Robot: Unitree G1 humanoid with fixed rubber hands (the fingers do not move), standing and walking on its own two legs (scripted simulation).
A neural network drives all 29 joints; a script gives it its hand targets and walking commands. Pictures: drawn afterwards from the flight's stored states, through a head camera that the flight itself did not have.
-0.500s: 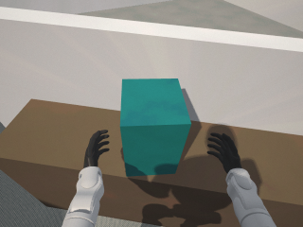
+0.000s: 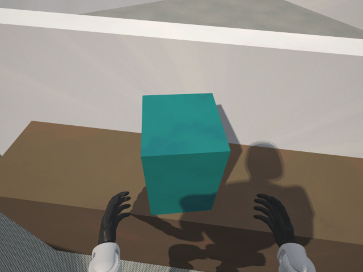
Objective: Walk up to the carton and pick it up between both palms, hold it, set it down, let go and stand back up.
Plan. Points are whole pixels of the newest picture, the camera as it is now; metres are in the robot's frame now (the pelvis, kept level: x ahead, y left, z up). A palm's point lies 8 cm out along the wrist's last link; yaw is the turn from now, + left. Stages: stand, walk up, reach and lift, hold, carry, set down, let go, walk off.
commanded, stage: set down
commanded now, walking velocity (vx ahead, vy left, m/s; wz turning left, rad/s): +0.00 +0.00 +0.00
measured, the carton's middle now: (179, 157) +0.40 +0.04 +0.00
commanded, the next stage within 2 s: let go in 1.12 s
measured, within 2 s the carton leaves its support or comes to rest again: neither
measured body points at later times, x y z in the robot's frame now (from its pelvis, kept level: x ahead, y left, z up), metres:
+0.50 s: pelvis +0.02 +0.01 +0.01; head +0.00 +0.03 +0.46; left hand +0.20 +0.21 -0.07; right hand +0.21 -0.20 -0.06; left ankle +0.00 +0.13 -0.74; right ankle +0.00 -0.09 -0.74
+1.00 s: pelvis +0.01 +0.02 +0.01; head -0.01 +0.04 +0.46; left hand +0.17 +0.24 -0.08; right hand +0.18 -0.20 -0.07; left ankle +0.00 +0.13 -0.74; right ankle +0.00 -0.09 -0.74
